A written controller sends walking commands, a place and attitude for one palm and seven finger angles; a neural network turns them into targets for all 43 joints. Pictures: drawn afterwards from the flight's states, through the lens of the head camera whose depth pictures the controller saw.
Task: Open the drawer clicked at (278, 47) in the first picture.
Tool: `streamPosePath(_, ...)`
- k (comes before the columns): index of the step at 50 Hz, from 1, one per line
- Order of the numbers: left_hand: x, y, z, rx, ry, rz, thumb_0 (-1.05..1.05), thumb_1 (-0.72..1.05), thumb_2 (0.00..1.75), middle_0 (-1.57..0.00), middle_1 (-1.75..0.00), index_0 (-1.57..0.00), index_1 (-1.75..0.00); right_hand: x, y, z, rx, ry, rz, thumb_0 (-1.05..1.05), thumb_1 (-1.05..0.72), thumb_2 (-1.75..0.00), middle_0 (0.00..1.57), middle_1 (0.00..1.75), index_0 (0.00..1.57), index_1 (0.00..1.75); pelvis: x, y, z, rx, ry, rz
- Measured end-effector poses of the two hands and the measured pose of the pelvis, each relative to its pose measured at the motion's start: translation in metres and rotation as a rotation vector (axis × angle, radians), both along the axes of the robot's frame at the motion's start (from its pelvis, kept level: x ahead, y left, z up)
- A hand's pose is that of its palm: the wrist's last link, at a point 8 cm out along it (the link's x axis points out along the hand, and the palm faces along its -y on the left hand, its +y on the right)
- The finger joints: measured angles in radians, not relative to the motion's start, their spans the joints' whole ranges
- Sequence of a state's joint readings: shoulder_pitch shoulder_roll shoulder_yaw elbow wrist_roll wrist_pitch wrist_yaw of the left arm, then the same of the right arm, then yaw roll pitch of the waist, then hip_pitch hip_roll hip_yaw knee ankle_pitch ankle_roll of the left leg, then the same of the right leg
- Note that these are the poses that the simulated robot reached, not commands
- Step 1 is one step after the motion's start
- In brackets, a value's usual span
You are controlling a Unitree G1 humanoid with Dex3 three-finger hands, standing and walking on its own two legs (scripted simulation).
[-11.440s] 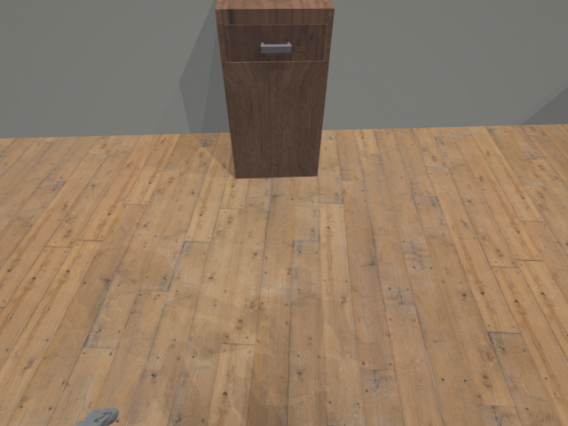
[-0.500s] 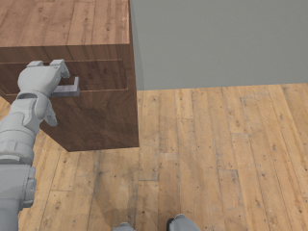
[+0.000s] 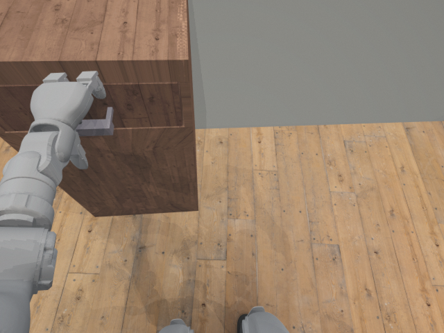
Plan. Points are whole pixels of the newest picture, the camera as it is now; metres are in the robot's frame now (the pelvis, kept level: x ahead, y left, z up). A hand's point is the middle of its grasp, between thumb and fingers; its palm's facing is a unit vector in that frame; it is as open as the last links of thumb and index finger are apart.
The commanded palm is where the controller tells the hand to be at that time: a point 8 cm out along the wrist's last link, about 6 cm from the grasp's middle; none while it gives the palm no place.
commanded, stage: move the hooked fingers above the handle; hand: left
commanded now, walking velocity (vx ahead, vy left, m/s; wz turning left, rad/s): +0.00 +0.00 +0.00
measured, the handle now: (82, 120) +0.54 +0.26 -0.02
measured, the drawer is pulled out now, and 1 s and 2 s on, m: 0.00 0.00 0.00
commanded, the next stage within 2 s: none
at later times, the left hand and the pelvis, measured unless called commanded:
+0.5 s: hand (79, 123) +0.49 +0.24 +0.04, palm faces -0.05 -0.07 -1.00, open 13.8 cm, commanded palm +0.48 +0.25 +0.09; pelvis -0.01 +0.00 +0.00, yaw +0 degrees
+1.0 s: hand (76, 125) +0.49 +0.25 +0.04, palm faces -0.07 -0.04 -1.00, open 13.8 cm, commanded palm +0.47 +0.25 +0.09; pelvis -0.01 +0.00 +0.00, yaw +0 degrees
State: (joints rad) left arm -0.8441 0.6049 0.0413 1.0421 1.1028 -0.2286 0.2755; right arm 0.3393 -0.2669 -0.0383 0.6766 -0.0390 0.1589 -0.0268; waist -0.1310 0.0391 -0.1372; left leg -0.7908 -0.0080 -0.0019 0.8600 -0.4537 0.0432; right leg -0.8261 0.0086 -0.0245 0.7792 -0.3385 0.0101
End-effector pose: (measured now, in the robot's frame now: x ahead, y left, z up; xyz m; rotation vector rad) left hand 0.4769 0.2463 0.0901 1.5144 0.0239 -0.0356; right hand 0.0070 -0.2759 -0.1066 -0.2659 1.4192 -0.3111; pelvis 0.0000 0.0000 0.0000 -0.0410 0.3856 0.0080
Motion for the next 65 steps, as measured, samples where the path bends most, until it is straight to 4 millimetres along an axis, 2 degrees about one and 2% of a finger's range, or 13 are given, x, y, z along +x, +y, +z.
streamPosePath(3,0.0,0.0,-0.001,0.022,-0.01,0.027,0.0,-0.49,0.3,-0.36,-1.23,-0.35,-1.23,-0.005,0.0,-0.004,0.016,0.014,0.0,0.0,-0.9,-0.9,0.21,0.3,0.2,0.3,-0.002,0.0,-0.001,0.001,0.006,-0.006)
streamPosePath(9,-0.005,0.019,-0.006,0.06,0.071,0.148,0.0,-0.49,0.3,-0.34,-1.22,-0.34,-1.22,-0.014,0.003,-0.005,0.032,0.018,-0.031,0.0,-0.9,-0.9,0.21,0.3,0.2,0.3,-0.006,-0.002,0.001,0.008,-0.002,-0.021)
streamPosePath(14,-0.01,0.031,-0.004,0.061,0.134,0.131,0.0,-0.49,0.3,-0.33,-1.21,-0.33,-1.21,-0.023,0.001,0.002,0.006,0.028,-0.041,0.0,-0.9,-0.9,0.21,0.3,0.2,0.3,-0.008,-0.003,0.004,0.006,-0.01,-0.016)
streamPosePath(22,-0.009,0.006,0.001,0.01,0.06,-0.025,-0.01,-0.49,0.3,-0.32,-1.21,-0.32,-1.2,-0.03,-0.004,0.005,-0.03,0.052,-0.027,0.0,-0.9,-0.9,0.21,0.3,0.2,0.3,-0.007,0.001,0.0,-0.005,-0.003,0.006)
streamPosePath(29,-0.002,-0.002,0.0,-0.001,-0.024,0.023,0.0,-0.49,0.3,-0.34,-1.22,-0.34,-1.22,-0.028,0.0,-0.003,0.006,0.038,-0.025,0.0,-0.9,-0.9,0.21,0.3,0.2,0.3,-0.008,0.002,-0.004,-0.002,0.008,-0.013)
streamPosePath(38,-0.013,0.021,0.001,0.071,0.082,0.142,0.0,-0.49,0.3,-0.33,-1.21,-0.33,-1.22,-0.02,0.011,-0.006,0.052,0.009,-0.038,0.0,-0.9,-0.9,0.21,0.3,0.2,0.3,-0.009,0.001,0.003,0.006,-0.015,-0.021)
streamPosePath(43,-0.019,0.012,0.005,0.045,0.107,0.057,-0.01,-0.49,0.3,-0.32,-1.21,-0.32,-1.21,-0.016,0.008,0.0,0.03,0.002,-0.026,0.0,-0.9,-0.9,0.21,0.3,0.2,0.3,-0.006,-0.001,0.006,0.004,-0.032,-0.004)
streamPosePath(48,-0.013,0.001,0.004,0.016,0.053,0.002,-0.01,-0.49,0.3,-0.32,-1.21,-0.32,-1.2,-0.011,-0.002,0.003,-0.002,-0.006,-0.01,0.0,-0.9,-0.9,0.21,0.3,0.2,0.3,-0.005,-0.003,0.003,0.003,-0.022,0.003)
streamPosePath(55,-0.003,0.007,-0.002,0.036,0.01,0.071,0.0,-0.49,0.3,-0.32,-1.2,-0.32,-1.21,-0.013,-0.009,-0.002,-0.004,0.011,-0.007,0.0,-0.9,-0.9,0.21,0.3,0.2,0.3,-0.006,-0.003,-0.002,0.003,0.009,-0.008)
streamPosePath(65,-0.015,0.013,0.005,0.031,0.068,0.094,0.0,-0.49,0.3,-0.32,-1.2,-0.32,-1.21,-0.012,0.0,-0.001,0.033,0.017,-0.035,0.0,-0.9,-0.9,0.21,0.3,0.2,0.3,0.003,-0.005,0.007,0.007,-0.022,-0.02)
